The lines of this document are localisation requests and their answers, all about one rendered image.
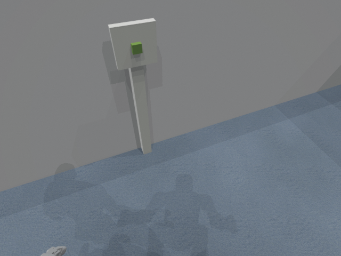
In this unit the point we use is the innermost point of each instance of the panel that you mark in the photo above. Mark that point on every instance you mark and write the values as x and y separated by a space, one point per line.
122 35

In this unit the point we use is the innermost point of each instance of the button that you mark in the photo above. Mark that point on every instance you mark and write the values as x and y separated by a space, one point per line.
136 48

